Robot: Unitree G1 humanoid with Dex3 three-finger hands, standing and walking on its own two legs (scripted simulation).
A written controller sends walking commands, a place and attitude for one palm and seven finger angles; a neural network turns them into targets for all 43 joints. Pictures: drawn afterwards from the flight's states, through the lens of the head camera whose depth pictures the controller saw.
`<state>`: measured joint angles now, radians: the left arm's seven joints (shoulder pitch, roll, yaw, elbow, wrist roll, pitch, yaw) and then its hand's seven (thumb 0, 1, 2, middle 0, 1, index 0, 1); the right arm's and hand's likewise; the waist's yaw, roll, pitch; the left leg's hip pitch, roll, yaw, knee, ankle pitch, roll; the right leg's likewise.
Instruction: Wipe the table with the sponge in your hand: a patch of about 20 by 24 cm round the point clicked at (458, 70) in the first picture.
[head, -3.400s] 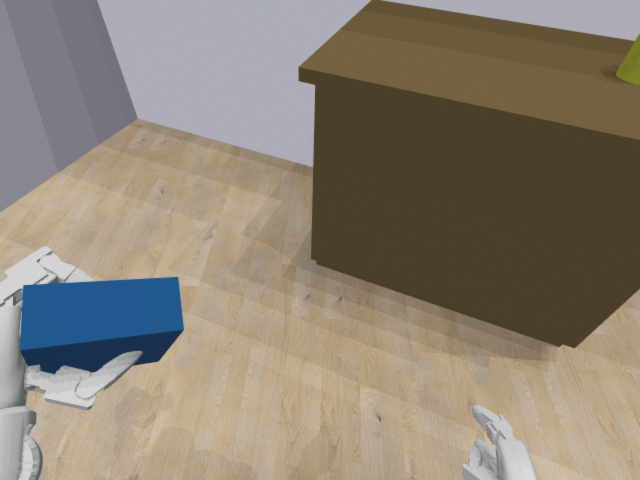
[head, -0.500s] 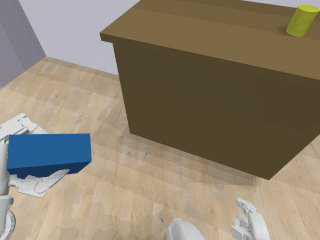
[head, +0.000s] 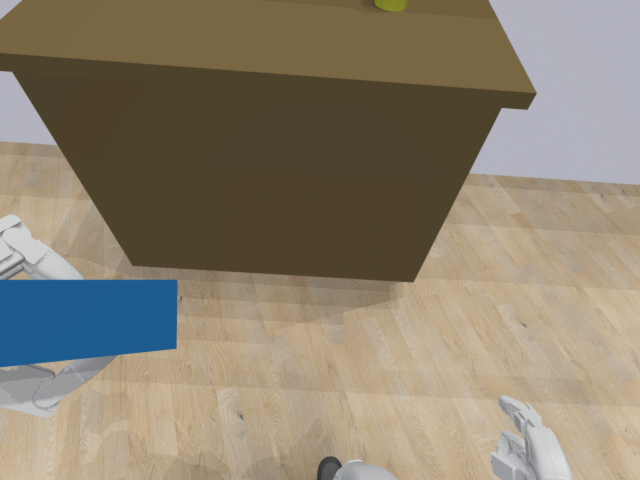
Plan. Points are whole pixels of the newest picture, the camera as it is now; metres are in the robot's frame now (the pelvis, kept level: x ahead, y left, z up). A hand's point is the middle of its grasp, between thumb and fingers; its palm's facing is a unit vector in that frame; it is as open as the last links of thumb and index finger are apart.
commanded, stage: turn to face it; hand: left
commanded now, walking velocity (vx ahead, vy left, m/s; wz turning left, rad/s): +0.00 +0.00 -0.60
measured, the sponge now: (102, 317) +0.22 +0.20 +0.18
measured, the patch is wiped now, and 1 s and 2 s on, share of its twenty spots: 0.00 0.00 0.00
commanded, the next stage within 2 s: take the last steps up to it in 0.50 s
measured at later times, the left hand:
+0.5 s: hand (265, 302) +0.23 +0.07 +0.19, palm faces +0.04 -0.81 -0.59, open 9.1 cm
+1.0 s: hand (239, 327) +0.21 +0.09 +0.19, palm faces +0.18 -0.88 -0.44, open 9.1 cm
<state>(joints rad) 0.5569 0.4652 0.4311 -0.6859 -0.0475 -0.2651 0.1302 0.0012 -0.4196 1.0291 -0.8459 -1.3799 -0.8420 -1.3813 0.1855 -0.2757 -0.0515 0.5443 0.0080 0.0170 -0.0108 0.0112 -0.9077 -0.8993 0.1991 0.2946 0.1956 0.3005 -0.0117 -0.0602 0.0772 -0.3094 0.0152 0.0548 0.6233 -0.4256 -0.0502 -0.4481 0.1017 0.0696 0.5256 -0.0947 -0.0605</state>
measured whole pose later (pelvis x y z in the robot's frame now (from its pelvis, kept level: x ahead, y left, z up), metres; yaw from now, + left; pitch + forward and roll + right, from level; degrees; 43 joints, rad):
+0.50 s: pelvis -0.05 -0.07 +0.01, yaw -18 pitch +1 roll +1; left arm 0.56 0.45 0.45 -0.61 -0.04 -0.25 0.14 0.00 -0.42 1.03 -0.85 -1.38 -0.84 -1.38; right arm 0.14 -0.21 -0.01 0.57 0.01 0.01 0.00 0.01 -0.90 -0.90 0.20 0.30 0.20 0.30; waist -0.05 0.02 0.14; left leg -0.49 0.08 0.03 1.10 -0.47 -0.08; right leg -0.36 0.03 -0.03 0.56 -0.23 -0.07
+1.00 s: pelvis -0.06 -0.08 +0.00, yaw -19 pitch -1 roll +0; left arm 0.46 0.37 0.36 -0.40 0.00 -0.22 0.16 0.00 -0.42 1.03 -0.85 -1.37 -0.84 -1.38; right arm 0.26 -0.16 0.02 0.62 0.00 -0.08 -0.05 0.01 -0.90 -0.90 0.20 0.30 0.20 0.30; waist 0.01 0.05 -0.05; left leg -0.24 0.06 0.06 0.58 -0.33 -0.01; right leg -0.25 -0.02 -0.11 0.59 -0.41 0.01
